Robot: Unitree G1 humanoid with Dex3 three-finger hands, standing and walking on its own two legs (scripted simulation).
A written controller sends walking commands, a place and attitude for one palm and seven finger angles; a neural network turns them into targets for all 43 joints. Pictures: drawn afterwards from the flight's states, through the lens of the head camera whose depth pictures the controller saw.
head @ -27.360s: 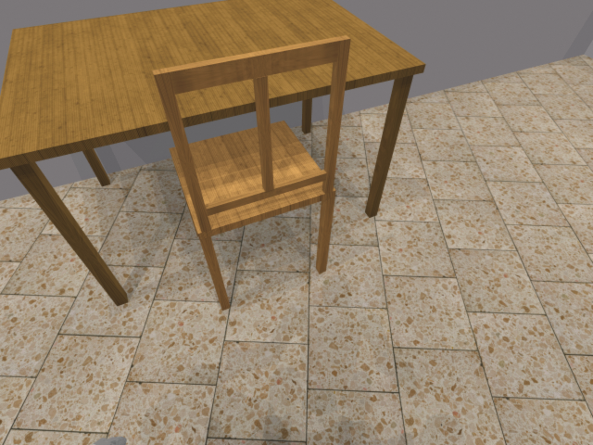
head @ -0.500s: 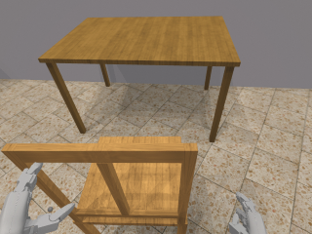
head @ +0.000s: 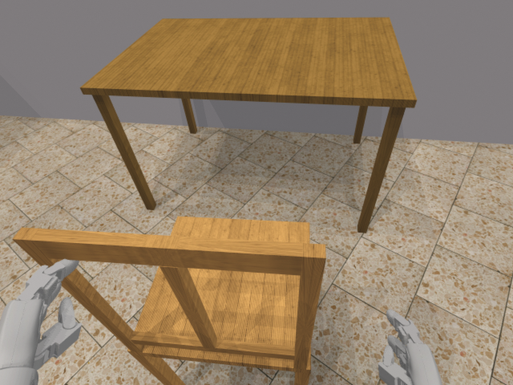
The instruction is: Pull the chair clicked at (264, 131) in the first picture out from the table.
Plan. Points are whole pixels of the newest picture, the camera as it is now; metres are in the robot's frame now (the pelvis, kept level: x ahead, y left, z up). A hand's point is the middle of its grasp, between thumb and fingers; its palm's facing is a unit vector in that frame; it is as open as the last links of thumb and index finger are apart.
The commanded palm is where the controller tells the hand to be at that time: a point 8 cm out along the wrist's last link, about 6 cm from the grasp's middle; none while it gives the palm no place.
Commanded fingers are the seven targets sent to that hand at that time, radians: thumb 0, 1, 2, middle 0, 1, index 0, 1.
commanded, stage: draw the hand back to the body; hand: left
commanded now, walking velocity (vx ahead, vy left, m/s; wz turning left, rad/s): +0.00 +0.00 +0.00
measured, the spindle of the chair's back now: (194, 310) +0.25 +0.16 -0.06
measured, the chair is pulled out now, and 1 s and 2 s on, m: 0.60 0.61 0.61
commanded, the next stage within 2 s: step back with the hand held close in 0.10 s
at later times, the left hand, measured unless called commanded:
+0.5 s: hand (75, 323) +0.16 +0.27 +0.08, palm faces +0.26 -0.81 -0.52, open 6.9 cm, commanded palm +0.11 +0.30 +0.18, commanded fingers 0.00 0.90 0.90 -0.20 -0.30 -0.20 -0.30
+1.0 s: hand out of the picture +0.10 +0.28 +0.18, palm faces +0.52 -0.74 -0.41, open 7.3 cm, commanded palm +0.04 +0.31 +0.18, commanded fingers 0.00 0.90 0.90 -0.20 -0.30 -0.20 -0.30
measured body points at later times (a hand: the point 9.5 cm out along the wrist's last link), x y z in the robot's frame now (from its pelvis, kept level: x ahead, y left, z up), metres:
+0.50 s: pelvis -0.04 +0.01 +0.00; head +0.02 +0.00 +0.45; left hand +0.14 +0.31 +0.11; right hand +0.16 -0.22 -0.08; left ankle -0.05 +0.15 -0.73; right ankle +0.00 -0.11 -0.73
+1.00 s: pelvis -0.11 +0.02 -0.01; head -0.12 +0.00 +0.44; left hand +0.07 +0.32 +0.20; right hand +0.06 -0.23 -0.10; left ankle -0.08 +0.14 -0.73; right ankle +0.00 -0.11 -0.73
